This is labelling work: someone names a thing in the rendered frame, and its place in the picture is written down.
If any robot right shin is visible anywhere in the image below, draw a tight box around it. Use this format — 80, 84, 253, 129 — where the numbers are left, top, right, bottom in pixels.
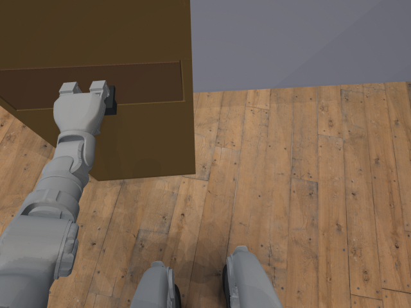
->
229, 246, 248, 308

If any drawer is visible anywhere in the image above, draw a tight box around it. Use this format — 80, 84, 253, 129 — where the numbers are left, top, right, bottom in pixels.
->
0, 60, 183, 110

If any left robot forearm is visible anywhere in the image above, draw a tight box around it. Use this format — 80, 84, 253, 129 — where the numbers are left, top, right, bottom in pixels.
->
0, 130, 96, 255

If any handle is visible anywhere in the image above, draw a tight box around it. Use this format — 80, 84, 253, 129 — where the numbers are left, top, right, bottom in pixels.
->
104, 85, 117, 116

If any robot left hand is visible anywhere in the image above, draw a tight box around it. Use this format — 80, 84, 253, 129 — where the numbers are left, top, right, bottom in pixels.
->
53, 80, 110, 136

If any cabinet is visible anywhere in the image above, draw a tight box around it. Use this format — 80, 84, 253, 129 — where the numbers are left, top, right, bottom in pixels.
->
0, 0, 196, 181

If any robot left upper arm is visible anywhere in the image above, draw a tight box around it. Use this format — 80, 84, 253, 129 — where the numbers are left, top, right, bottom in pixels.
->
0, 215, 79, 308

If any robot right thigh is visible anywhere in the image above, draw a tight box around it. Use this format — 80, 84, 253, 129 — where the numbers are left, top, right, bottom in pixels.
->
227, 252, 283, 308

